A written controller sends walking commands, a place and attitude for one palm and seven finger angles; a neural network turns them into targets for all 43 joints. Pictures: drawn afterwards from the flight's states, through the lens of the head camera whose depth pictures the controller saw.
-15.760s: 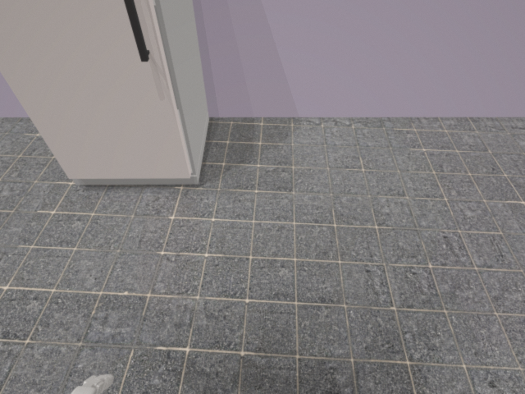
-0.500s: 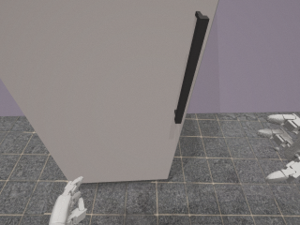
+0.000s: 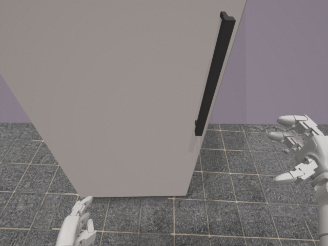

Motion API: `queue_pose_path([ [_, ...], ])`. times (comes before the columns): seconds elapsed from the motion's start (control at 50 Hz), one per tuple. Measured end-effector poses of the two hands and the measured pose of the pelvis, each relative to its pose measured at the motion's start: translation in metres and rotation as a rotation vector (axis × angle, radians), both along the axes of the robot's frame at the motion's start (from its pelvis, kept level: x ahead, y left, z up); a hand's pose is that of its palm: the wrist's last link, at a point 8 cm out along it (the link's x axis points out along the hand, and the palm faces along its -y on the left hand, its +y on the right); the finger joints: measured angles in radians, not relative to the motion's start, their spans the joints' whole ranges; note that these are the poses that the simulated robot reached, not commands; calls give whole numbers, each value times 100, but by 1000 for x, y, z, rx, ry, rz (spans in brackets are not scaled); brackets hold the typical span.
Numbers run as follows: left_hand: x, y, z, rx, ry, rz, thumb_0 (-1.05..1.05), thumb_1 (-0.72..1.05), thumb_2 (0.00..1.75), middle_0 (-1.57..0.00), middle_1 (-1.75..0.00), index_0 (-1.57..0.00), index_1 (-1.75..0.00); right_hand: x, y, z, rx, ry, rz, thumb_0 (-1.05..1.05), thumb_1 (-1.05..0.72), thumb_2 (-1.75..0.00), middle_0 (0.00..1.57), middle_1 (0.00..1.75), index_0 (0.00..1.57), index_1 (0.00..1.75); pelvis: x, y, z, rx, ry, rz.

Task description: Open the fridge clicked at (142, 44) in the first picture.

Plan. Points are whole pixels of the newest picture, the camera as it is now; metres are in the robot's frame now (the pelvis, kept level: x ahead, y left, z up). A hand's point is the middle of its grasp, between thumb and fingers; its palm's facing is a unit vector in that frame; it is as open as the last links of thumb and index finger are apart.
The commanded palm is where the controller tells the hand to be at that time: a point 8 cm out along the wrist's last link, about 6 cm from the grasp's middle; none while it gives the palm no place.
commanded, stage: move the hooked fingers beside the handle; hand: right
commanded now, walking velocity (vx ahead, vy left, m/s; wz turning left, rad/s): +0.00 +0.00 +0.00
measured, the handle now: (208, 85) +0.50 -0.09 +0.15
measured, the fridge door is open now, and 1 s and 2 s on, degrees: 0 0 0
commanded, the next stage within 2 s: feel for the door with the fingertips in 1.98 s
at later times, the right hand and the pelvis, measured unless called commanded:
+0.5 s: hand (261, 131) +0.36 -0.21 +0.13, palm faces -0.06 +1.00 -0.01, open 14.0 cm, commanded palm +0.34 -0.26 +0.13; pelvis +0.00 +0.00 +0.00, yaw +0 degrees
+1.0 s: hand (243, 119) +0.40 -0.17 +0.12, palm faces -0.07 +1.00 -0.01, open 14.0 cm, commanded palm +0.39 -0.22 +0.12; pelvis +0.00 +0.00 +0.00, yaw +0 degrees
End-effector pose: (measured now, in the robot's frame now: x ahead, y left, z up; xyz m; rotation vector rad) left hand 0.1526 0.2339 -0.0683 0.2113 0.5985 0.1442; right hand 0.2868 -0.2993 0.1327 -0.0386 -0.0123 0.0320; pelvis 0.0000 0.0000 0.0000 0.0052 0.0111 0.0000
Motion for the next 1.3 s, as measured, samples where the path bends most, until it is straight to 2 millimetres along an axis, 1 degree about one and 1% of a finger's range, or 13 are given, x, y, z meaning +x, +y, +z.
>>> queue_pose_path([
  [0.06, -2, 2, -2, 1, 8, 5, 1, 90, 90, -20, -30, -20, -30, 1, 3, 2, 1, -13, -1, -1, 50, -30, 30, 120, 30, 120, 1, 0, 0, 0, 2, 0],
  [0.12, -4, 4, -4, 7, 28, 8, 1, 90, 90, -20, -30, -20, -30, 6, 6, -1, 10, -1, 2, -1, 50, -30, 30, 120, 30, 120, 1, 0, 0, 0, 6, -5],
  [0.2, -6, 7, -7, 17, 51, 14, 1, 90, 90, -20, -30, -20, -30, 16, 13, -7, 12, 23, 7, -1, 50, -30, 30, 120, 30, 120, -1, 1, -1, -1, 10, -10],
  [0.34, -11, 11, -9, 17, 70, 35, 1, 90, 90, -20, -30, -20, -30, 39, 26, -3, 23, 7, 25, -1, 50, -30, 30, 120, 30, 120, 1, 2, -1, -3, 20, -5],
  [0.56, -27, 19, -18, 11, 142, 63, 1, 90, 90, -20, -30, -20, -30, 66, 39, -8, 28, 31, 24, -1, 50, -30, 30, 120, 30, 120, 3, 4, -2, -5, 44, 3],
  [0.78, -42, 23, -25, 5, 206, 87, 1, 90, 90, -20, -30, -20, -30, 82, 56, -4, 31, 7, 44, -1, 50, -30, 30, 120, 30, 120, 5, 4, -2, -5, 52, 7],
  [0.86, -45, 22, -27, 1, 218, 89, 1, 90, 90, -20, -30, -20, -30, 87, 63, -6, 36, 15, 45, -1, 50, -30, 30, 120, 30, 120, 3, 4, -3, -6, 55, 7],
  [0.98, -51, 21, -28, -1, 238, 93, 1, 90, 90, -20, -30, -20, -30, 98, 68, -8, 35, 18, 32, -1, 50, -30, 30, 120, 30, 120, 0, 4, -4, -7, 60, 8],
  [1.14, -69, 23, -35, -3, 297, 105, 1, 90, 90, -20, -30, -20, -30, 118, 83, -5, 38, 13, 51, -1, 50, -30, 30, 120, 30, 120, -3, 3, -5, -5, 79, 7],
  [1.24, -86, 24, -40, -8, 342, 126, 1, 90, 90, -20, -30, -20, -30, 131, 92, -8, 43, 23, 51, -1, 50, -30, 30, 120, 30, 120, -5, 3, -7, -8, 95, 14],
  [1.3, -97, 26, -42, -14, 366, 145, 1, 90, 90, -20, -30, -20, -30, 135, 95, -10, 35, 15, 48, -1, 50, -30, 30, 120, 30, 120, -4, 3, -7, -10, 102, 24],
])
